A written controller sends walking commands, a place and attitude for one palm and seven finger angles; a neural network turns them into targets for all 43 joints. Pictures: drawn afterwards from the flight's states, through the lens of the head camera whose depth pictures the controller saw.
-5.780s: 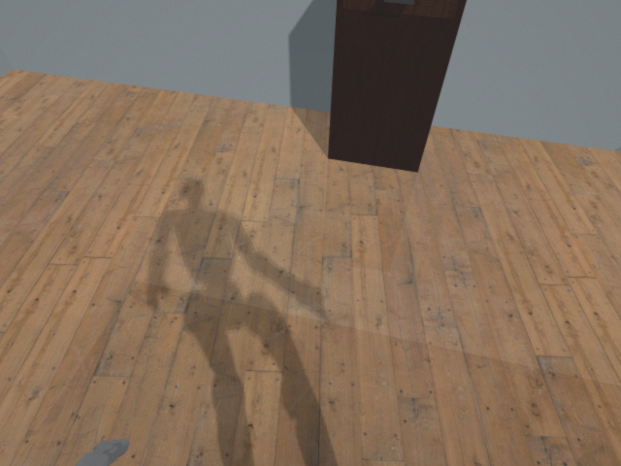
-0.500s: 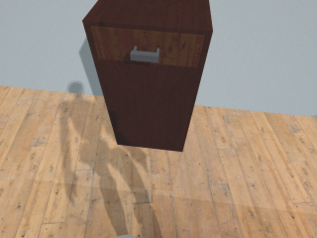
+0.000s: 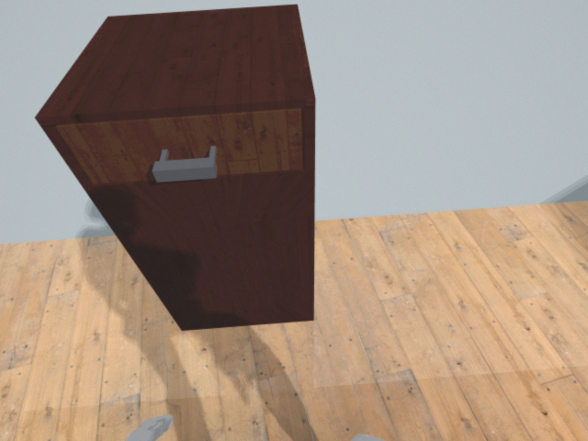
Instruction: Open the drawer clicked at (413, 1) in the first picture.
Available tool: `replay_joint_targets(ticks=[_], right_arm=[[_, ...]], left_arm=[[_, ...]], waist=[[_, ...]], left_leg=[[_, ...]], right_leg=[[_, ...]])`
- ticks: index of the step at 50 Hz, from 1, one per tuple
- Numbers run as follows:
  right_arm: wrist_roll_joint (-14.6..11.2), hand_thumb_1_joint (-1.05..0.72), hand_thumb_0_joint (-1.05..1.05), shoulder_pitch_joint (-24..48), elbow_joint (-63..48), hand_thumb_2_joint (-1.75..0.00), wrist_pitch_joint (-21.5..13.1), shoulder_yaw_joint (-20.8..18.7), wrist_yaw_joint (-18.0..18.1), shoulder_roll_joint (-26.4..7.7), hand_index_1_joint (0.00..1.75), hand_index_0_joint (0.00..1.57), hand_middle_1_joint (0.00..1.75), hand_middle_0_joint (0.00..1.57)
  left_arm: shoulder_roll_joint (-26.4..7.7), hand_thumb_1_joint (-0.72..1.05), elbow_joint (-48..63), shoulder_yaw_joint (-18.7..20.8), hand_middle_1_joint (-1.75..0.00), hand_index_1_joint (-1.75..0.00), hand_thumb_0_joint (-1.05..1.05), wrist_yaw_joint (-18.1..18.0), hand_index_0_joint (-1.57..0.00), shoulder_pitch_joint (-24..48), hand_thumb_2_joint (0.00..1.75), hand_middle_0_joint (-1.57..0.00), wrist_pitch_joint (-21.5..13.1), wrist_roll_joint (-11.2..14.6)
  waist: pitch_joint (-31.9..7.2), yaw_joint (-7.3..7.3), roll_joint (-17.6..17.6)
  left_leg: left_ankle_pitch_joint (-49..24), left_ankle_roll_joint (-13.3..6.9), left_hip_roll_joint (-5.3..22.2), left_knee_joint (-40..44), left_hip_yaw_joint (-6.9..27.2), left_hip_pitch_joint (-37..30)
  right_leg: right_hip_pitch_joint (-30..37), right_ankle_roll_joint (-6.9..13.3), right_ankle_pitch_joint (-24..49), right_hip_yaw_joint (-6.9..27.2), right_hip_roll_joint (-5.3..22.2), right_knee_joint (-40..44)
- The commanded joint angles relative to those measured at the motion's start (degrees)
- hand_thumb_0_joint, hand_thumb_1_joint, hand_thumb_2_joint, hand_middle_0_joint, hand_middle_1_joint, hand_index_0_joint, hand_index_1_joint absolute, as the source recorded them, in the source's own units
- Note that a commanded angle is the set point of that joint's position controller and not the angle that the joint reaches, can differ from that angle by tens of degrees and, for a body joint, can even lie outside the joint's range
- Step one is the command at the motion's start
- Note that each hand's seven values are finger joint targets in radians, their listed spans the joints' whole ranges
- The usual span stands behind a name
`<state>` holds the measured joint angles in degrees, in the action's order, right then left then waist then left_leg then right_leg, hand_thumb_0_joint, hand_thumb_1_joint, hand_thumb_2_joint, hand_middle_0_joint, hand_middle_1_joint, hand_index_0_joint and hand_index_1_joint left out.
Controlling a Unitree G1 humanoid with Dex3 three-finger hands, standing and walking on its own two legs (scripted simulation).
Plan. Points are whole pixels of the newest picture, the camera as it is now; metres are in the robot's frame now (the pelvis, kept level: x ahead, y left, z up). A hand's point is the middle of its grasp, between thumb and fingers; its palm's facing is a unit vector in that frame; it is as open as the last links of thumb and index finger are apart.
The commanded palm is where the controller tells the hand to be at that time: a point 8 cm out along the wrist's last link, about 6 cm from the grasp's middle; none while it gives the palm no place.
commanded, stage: come to a stop and stand still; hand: left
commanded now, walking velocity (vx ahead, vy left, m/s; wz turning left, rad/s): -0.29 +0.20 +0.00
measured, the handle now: (187, 161) +0.57 +0.21 +0.05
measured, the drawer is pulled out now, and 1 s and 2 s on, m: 0.00 0.00 0.00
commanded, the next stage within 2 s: look again from close up in 1.28 s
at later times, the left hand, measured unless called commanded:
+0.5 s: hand out of the picture +0.05 +0.22 -0.17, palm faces +0.11 -0.97 -0.23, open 7.4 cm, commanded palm none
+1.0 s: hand out of the picture +0.00 +0.20 -0.16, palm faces +0.02 -0.98 -0.20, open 7.3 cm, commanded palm none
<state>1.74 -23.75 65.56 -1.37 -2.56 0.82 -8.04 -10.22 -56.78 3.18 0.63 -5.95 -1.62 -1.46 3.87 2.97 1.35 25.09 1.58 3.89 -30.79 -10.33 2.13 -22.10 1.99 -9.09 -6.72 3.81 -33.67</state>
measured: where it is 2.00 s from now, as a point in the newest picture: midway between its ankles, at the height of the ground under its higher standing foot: outside the picture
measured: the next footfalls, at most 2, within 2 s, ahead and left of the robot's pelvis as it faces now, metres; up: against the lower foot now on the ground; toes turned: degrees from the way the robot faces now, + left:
left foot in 0.48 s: +0.04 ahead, +0.14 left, +0.00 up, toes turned +4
right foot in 0.74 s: +0.02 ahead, -0.09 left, +0.00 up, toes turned -3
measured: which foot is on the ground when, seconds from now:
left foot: down 0.00-0.00, up 0.02-0.46, down 0.48-1.00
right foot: down 0.00-0.48, up 0.50-0.72, down 0.74-1.00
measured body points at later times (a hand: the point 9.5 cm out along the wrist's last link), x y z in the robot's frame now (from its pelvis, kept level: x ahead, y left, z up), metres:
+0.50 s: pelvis +0.02 +0.02 +0.01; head +0.04 +0.03 +0.46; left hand +0.04 +0.27 -0.15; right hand +0.11 -0.22 -0.14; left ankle +0.00 +0.14 -0.73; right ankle +0.09 -0.10 -0.72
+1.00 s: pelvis -0.01 +0.03 +0.02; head -0.01 +0.03 +0.47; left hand +0.00 +0.25 -0.14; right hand +0.00 -0.20 -0.14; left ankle +0.00 +0.14 -0.72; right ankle -0.02 -0.09 -0.72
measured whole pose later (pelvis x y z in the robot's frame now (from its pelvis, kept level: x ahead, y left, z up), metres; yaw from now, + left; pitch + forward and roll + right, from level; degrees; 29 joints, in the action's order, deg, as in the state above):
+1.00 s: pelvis -0.01 +0.03 +0.02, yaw +0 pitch -2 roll +0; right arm 0.6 -14.2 65.5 0.6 -0.7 1.4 -9.6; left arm -8.6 -64.4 0.1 -2.0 -14.7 0.6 -0.5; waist 1.6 0.1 0.2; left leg 11.9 -0.7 0.5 -22.8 -4.6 9.1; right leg -8.0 -0.2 -14.1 -2.3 1.3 -23.9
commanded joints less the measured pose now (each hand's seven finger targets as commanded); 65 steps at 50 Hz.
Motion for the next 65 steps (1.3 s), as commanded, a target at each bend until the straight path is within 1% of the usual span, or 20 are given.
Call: replay_joint_targets(ticks=[1, 2, 4, 7, 16, 21, 22, 23, 24, 25, 26, 29, 34, 36, 38, 39, 41, 47, 53, 65], right_arm=[[-1.36, -0.90, 0.00, -0.40, -5.17, -0.90, -0.25, -0.64, 0.48, -5.65, 0.30, 0.20, 0.30, 0.20], [-1.32, -0.90, 0.00, 0.10, -4.05, -0.90, 0.15, -0.52, 0.41, -3.99, 0.30, 0.20, 0.30, 0.20], [-1.44, -0.90, 0.00, 0.16, -2.86, -0.90, 1.25, 0.08, 0.69, -2.70, 0.30, 0.20, 0.30, 0.20], [-1.85, -0.90, 0.00, -0.56, -2.33, -0.90, 3.05, 0.02, 0.55, -1.44, 0.30, 0.20, 0.30, 0.20], [-1.28, -0.90, 0.00, 7.12, -7.66, -0.90, 4.10, -1.26, 0.00, -4.59, 0.30, 0.20, 0.30, 0.20], [-1.39, -0.90, 0.00, 5.80, -7.76, -0.90, 2.86, -0.79, 0.03, -4.41, 0.30, 0.20, 0.30, 0.20], [-1.30, -0.90, 0.00, 4.09, -7.23, -0.90, 2.35, -0.71, 0.04, -5.09, 0.30, 0.20, 0.30, 0.20], [-1.08, -0.90, 0.00, 4.67, -7.49, -0.90, 1.90, -0.95, 0.13, -7.53, 0.30, 0.20, 0.30, 0.20], [-0.49, -0.90, 0.00, 7.14, -9.21, -0.90, 1.71, -1.36, 0.25, -11.11, 0.30, 0.20, 0.30, 0.20], [-0.25, -0.90, 0.00, 11.58, -10.75, -0.90, 2.10, -1.27, 0.41, -12.04, 0.30, 0.20, 0.30, 0.20], [-0.11, -0.90, 0.00, 14.53, -11.40, -0.90, 1.88, -0.83, 0.77, -11.00, 0.30, 0.20, 0.30, 0.20], [-0.46, -0.90, 0.00, 15.93, -10.66, -0.90, 1.54, -0.04, 1.42, -9.41, 0.30, 0.20, 0.30, 0.20], [-0.85, -0.90, 0.00, 10.70, -7.52, -0.90, 1.01, -0.30, 1.44, -9.43, 0.30, 0.20, 0.30, 0.20], [-1.46, -0.90, 0.00, 10.00, -6.67, -0.90, 0.70, -0.17, 1.37, -9.09, 0.30, 0.20, 0.30, 0.20], [-1.95, -0.90, 0.00, 9.88, -6.26, -0.90, 0.35, 0.25, 1.15, -6.89, 0.30, 0.20, 0.30, 0.20], [-1.95, -0.90, 0.00, 9.82, -6.15, -0.90, 0.31, 0.30, 0.96, -6.73, 0.30, 0.20, 0.30, 0.20], [-1.50, -0.90, 0.00, 9.28, -4.90, -0.90, 0.76, 0.30, 0.94, -6.68, 0.30, 0.20, 0.30, 0.20], [-1.36, -0.90, 0.00, 8.52, -2.34, -0.90, 0.93, 1.33, 0.74, -6.05, 0.30, 0.20, 0.30, 0.20], [-1.19, -0.90, 0.00, 6.29, -0.95, -0.90, 1.15, 1.74, 0.84, -5.39, 0.30, 0.20, 0.30, 0.20], [-1.26, -0.90, 0.00, 2.37, 0.21, -0.90, 0.69, 1.68, 1.15, -4.28, 0.30, 0.20, 0.30, 0.20]], left_arm=[[-12.26, 0.90, -2.68, 2.05, -0.30, -0.30, 0.00, -1.56, -0.20, -18.93, 0.90, -0.20, -0.94, 0.98], [-10.28, 0.90, -1.63, 1.76, -0.30, -0.30, 0.00, -1.90, -0.20, -12.80, 0.90, -0.20, -1.08, 0.86], [-6.98, 0.90, 0.55, 0.36, -0.30, -0.30, 0.00, -2.50, -0.20, -5.28, 0.90, -0.20, -0.57, 0.71], [-7.13, 0.90, 1.01, 0.54, -0.30, -0.30, 0.00, -3.12, -0.20, -4.13, 0.90, -0.20, 0.12, 0.31], [-9.55, 0.90, 0.96, 2.19, -0.30, -0.30, 0.00, -3.42, -0.20, -6.52, 0.90, -0.20, 1.76, -0.42], [-9.91, 0.90, 0.68, 2.03, -0.30, -0.30, 0.00, -3.04, -0.20, -5.67, 0.90, -0.20, 2.40, -0.26], [-8.92, 0.90, 0.81, 1.77, -0.30, -0.30, 0.00, -2.98, -0.20, -5.31, 0.90, -0.20, 2.59, 0.11], [-7.05, 0.90, 1.02, 1.15, -0.30, -0.30, 0.00, -2.73, -0.20, -6.07, 0.90, -0.20, 2.87, 0.55], [-4.45, 0.90, 1.71, 0.57, -0.30, -0.30, 0.00, -2.36, -0.20, -6.92, 0.90, -0.20, 3.18, 0.83], [-4.21, 0.90, 1.63, 0.41, -0.30, -0.30, 0.00, -2.32, -0.20, -6.03, 0.90, -0.20, 3.34, 0.60], [-4.46, 0.90, 1.22, 0.34, -0.30, -0.30, 0.00, -2.18, -0.20, -6.01, 0.90, -0.20, 3.57, 0.30], [-4.34, 0.90, -1.43, -0.05, -0.30, -0.30, 0.00, -1.98, -0.20, -9.40, 0.90, -0.20, 3.70, 0.11], [-2.89, 0.90, -2.43, -1.27, -0.30, -0.30, 0.00, -2.29, -0.20, -9.34, 0.90, -0.20, 2.27, 0.61], [-3.96, 0.90, -4.02, -1.42, -0.30, -0.30, 0.00, -2.48, -0.20, -11.55, 0.90, -0.20, 1.51, 0.68], [-5.75, 0.90, -5.05, -1.52, -0.30, -0.30, 0.00, -2.94, -0.20, -12.30, 0.90, -0.20, 0.80, 0.66], [-5.82, 0.90, -5.11, -1.75, -0.30, -0.30, 0.00, -2.94, -0.20, -11.97, 0.90, -0.20, 0.88, 0.76], [-4.99, 0.90, -5.59, -1.72, -0.30, -0.30, 0.00, -3.01, -0.20, -11.17, 0.90, -0.20, 0.77, 0.66], [-4.02, 0.90, -6.00, -2.32, -0.30, -0.30, 0.00, -3.03, -0.20, -11.05, 0.90, -0.20, 1.23, 0.96], [-4.01, 0.90, -6.56, -2.39, -0.30, -0.30, 0.00, -2.94, -0.20, -12.12, 0.90, -0.20, 1.40, 1.10], [-2.06, 0.90, -7.39, -2.38, -0.30, -0.30, 0.00, -3.06, -0.20, -13.82, 0.90, -0.20, 1.13, 1.09]], waist=[[-9.40, -7.63, -13.00], [-7.35, -5.77, -13.68], [-3.52, -2.93, -5.89], [-5.02, -2.01, -4.27], [-8.10, -4.55, -11.21], [-8.50, -2.78, -11.82], [-8.68, -1.87, -9.55], [-8.00, -2.18, -1.74], [-5.06, -3.04, 10.47], [-1.58, -3.76, 11.66], [0.38, -4.62, 8.98], [-1.46, -5.26, 10.00], [-4.99, -3.30, 4.86], [-6.43, -3.79, 2.29], [-6.64, -2.81, -2.57], [-5.75, -2.51, -1.33], [-5.52, -2.38, -9.25], [0.96, -2.94, -3.69], [2.65, -3.07, -0.27], [1.05, -2.85, -2.48]], left_leg=[[11.11, -2.33, -0.60, -32.77, 7.72, 23.47], [7.05, -2.05, 0.84, -33.54, 9.35, 22.19], [2.22, -0.97, 2.22, -30.17, 10.48, 18.31], [-0.20, 0.05, 0.53, -23.69, 9.14, 15.12], [0.78, 1.10, -1.64, -18.12, 9.43, 19.51], [-9.06, 0.34, -3.04, 0.83, 6.96, 8.45], [-13.45, -0.13, -2.06, 6.76, 7.49, 4.18], [-13.46, -1.61, 2.58, 10.76, 12.53, 2.24], [-14.75, -5.10, 11.88, 16.77, 23.06, 7.62], [-12.46, -8.72, 15.24, 20.60, 25.06, 16.49], [-12.25, -9.77, 14.35, 21.72, 23.21, 19.71], [-23.71, -9.29, 9.49, 17.45, 16.39, 12.81], [-39.66, -9.28, 8.76, 11.74, 14.90, 1.08], [-39.89, -6.59, 6.42, 8.15, 14.06, 1.33], [-31.64, -3.33, 3.13, 6.95, 11.62, 4.78], [-27.08, -2.89, 2.37, 8.71, 11.49, 4.98], [-25.40, -2.50, 2.61, 8.34, 10.95, 4.24], [-15.64, -2.49, 2.21, 12.58, 11.45, 6.81], [-10.90, -2.19, 1.89, 14.09, 11.44, 8.94], [-11.00, -2.43, 2.43, 14.10, 11.88, 8.99]], right_leg=[[23.89, 10.30, 12.48, 25.72, 21.02, 17.46], [18.07, 9.26, 13.88, 22.91, 18.99, 18.36], [8.77, 8.16, 17.68, 15.83, 16.58, 18.37], [5.85, 7.51, 22.78, 9.67, 14.44, 16.88], [13.01, 9.23, 21.97, 12.39, 15.56, 14.95], [8.58, 5.15, 9.26, 11.00, 11.59, 12.60], [5.91, 3.12, 4.75, 9.87, 9.79, 10.24], [2.05, 0.69, -2.52, 7.32, 6.01, 6.37], [-0.85, -2.29, -10.93, 2.60, 1.06, 1.15], [1.96, -2.73, -15.58, 2.99, -0.16, -4.43], [3.18, -2.59, -15.74, 4.92, 0.38, -8.97], [1.66, -2.61, -14.27, 6.71, -0.45, -13.78], [4.57, -3.99, -12.04, 4.88, -0.38, 1.56], [10.88, -3.78, 0.52, 6.05, 0.25, 12.41], [14.91, -1.66, 15.66, 10.34, 4.82, 12.11], [14.13, -1.39, 14.27, 9.63, 5.53, 11.89], [12.99, -1.28, 12.62, 9.16, 3.90, 11.67], [9.26, -1.45, -2.43, 9.81, 2.99, 15.95], [8.99, -1.17, -5.86, 9.89, 2.59, 17.06], [9.22, -1.17, -4.60, 9.20, 1.98, 15.95]])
